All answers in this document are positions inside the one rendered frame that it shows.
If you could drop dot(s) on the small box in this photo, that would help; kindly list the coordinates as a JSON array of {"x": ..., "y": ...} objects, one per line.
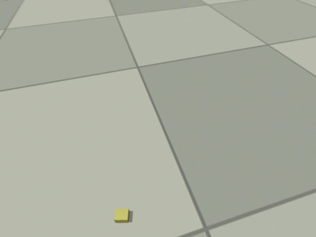
[{"x": 121, "y": 216}]

